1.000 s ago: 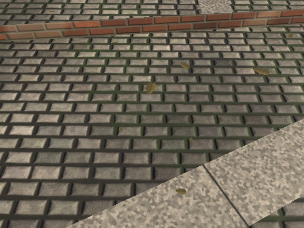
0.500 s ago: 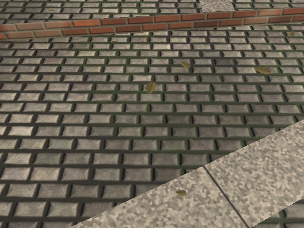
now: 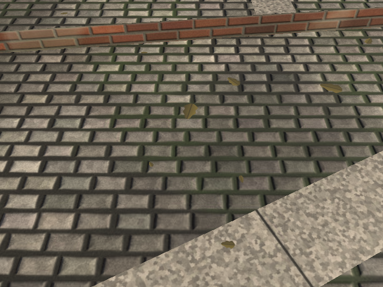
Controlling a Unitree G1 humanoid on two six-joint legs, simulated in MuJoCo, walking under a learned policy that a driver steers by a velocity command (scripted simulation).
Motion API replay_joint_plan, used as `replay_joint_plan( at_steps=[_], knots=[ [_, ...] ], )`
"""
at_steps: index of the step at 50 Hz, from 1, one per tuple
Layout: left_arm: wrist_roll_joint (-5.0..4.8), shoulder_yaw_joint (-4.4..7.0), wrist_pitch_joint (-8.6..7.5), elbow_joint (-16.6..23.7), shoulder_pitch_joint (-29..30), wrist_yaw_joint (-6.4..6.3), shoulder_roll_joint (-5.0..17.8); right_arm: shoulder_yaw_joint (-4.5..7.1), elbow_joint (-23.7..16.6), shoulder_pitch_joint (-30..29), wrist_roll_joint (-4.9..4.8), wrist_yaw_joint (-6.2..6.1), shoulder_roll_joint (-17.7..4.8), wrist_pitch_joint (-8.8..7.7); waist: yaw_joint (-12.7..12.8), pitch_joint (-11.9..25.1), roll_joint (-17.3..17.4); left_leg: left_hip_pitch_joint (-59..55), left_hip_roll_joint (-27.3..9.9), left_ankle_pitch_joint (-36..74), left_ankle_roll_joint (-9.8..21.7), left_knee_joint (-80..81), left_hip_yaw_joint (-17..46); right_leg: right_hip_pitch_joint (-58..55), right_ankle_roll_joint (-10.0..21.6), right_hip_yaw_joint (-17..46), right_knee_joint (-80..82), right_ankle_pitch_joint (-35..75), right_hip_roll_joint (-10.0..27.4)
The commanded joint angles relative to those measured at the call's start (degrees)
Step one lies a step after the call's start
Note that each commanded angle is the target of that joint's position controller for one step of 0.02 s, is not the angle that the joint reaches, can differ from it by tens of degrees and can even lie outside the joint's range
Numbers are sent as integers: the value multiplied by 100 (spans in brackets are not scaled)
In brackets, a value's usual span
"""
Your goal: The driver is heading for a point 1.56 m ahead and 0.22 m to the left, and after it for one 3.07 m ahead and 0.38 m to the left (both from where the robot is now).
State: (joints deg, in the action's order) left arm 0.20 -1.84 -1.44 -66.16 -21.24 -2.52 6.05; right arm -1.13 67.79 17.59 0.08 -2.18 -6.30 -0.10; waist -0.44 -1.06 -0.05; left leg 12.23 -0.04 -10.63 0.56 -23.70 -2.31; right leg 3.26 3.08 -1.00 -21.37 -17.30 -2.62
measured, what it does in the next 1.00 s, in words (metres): walks ahead: left foot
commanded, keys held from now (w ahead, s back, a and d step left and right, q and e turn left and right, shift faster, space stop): no key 0.58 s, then w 0.42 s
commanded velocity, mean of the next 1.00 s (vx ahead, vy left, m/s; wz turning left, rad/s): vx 0.11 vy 0.00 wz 0.00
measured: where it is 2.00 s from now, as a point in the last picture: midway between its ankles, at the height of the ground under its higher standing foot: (201, 257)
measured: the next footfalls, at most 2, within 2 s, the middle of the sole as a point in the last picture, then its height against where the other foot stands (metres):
left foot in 0.92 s outside the picture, level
right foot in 1.56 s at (225, 276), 0.16 m lower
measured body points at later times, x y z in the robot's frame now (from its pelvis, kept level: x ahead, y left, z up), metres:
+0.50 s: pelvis +0.01 -0.01 +0.00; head +0.01 -0.02 +0.45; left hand -0.04 +0.19 -0.16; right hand -0.03 -0.21 -0.17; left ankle +0.02 +0.11 -0.74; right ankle -0.06 -0.08 -0.74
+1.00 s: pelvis +0.12 +0.03 -0.01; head +0.13 +0.05 +0.44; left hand +0.01 +0.25 -0.17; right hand +0.17 -0.22 -0.15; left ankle +0.13 +0.11 -0.74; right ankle -0.04 -0.07 -0.68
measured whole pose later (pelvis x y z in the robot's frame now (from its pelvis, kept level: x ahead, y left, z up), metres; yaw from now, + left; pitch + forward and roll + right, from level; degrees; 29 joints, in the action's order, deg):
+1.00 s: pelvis +0.12 +0.03 -0.01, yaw +0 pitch +0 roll +0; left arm 1.1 1.0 -3.3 -65.6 -28.7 -0.6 9.7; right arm 3.3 57.1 14.2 0.9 0.8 -11.0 -3.9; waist 0.5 -2.0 -2.2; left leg 16.3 1.5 -16.4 4.3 -32.8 -6.3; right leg 9.1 4.2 -0.4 -53.5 -25.3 -0.9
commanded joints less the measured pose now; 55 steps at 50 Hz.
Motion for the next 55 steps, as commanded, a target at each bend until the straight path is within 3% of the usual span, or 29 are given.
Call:
replay_joint_plan(
  at_steps=[1,29,31,32,34,35,37,40,43,45,46,47,48,49,50,51,52,53,54,55],
  knots=[
    [-1,42,-15,-20,-580,-10,351,41,3,451,-1,-11,-349,-11,0,-408,-18,-349,-558,866,146,219,589,740,49,595,479,1231,749],
    [-8,43,-55,-1,-733,-20,350,22,85,552,-12,-40,-286,23,23,-439,-36,-323,-560,879,61,83,488,609,75,606,501,1810,766],
    [13,67,-42,-21,-855,-18,390,30,85,546,8,-35,-289,36,83,-378,-92,-270,-407,184,82,-38,366,573,173,651,659,664,667],
    [16,135,-15,-20,-934,-16,541,60,32,478,29,-22,-336,47,139,-465,-245,-39,-203,-484,116,-360,167,590,325,800,750,-341,666],
    [38,268,44,-2,-1140,5,793,119,-195,110,140,48,-410,56,329,-1067,-602,1063,70,-1359,142,-1079,-253,624,739,1567,1195,-2169,1175],
    [51,305,48,-4,-1254,16,817,115,-351,-122,196,82,-352,34,422,-1373,-654,1490,-8,-1383,176,-1339,-319,653,929,1932,1361,-2431,1508],
    [115,348,-25,-7,-1413,11,801,149,-667,-499,187,134,-393,-68,491,-1580,-581,2155,-269,-1383,249,-1852,-100,386,1195,2257,1512,-1778,1885],
    [118,376,-170,34,-1381,34,788,232,-966,-645,106,216,-519,-257,382,-1315,-408,2459,-354,-1252,334,-1772,-49,-341,1183,1927,1353,-103,1859],
    [98,394,-228,117,-1171,60,921,335,-1141,-552,32,314,-612,-339,188,-987,-465,1632,-113,-766,401,-1230,-276,-284,975,1348,1047,1209,1636],
    [49,381,-265,198,-793,91,936,362,-895,363,39,344,-474,-334,-290,-671,-471,-228,306,-112,459,-958,-609,751,717,708,405,2256,1278],
    [54,349,-319,237,-666,117,921,456,-681,1094,37,313,-631,-350,-652,-371,-259,-1358,306,-221,549,-700,-406,1323,529,343,-468,2783,970],
    [-4,283,-359,415,-573,169,754,626,-579,2009,106,263,-1224,-389,-1073,158,741,-2419,-840,-1149,929,161,1258,2209,205,-259,-2264,2031,395],
    [15,260,-338,484,-879,196,527,724,-471,2490,108,263,-1620,-338,-987,535,1811,-2799,-2137,-1578,1626,1150,3610,3099,134,-402,-4302,-1106,-244],
    [168,384,-299,493,-546,211,905,638,-596,1831,60,274,-1299,-268,-609,2,781,-2085,-1999,-1638,1575,1148,3359,3419,245,207,-5006,-942,172],
    [130,383,-315,564,-435,267,791,624,-864,1128,90,306,-1306,-280,-322,-335,336,-1383,-1932,-1176,1529,1251,2830,3333,285,327,-5011,-382,421],
    [78,387,-302,544,-446,298,713,578,-991,745,78,327,-1201,-319,-107,-434,42,-902,-1773,-670,1442,1416,2331,3053,276,392,-4719,6,632],
    [108,420,-235,559,-445,320,658,494,-1028,618,35,335,-956,-375,62,-530,25,-607,-1514,-503,1272,1571,1857,2833,218,409,-4349,161,776],
    [131,422,-153,578,-487,338,570,442,-1015,626,37,309,-868,-424,147,-584,289,-431,-1424,-286,1242,1651,1622,2665,134,355,-4109,175,817],
    [128,463,-83,598,-425,341,639,412,-989,759,34,275,-808,-464,184,-619,236,-473,-1357,-39,1255,1707,1482,2681,83,312,-3938,254,811],
    [135,494,-25,655,-278,360,692,415,-978,881,32,249,-903,-499,204,-673,233,-537,-1330,177,1273,1755,1329,2826,30,249,-3732,400,802]
  ],
)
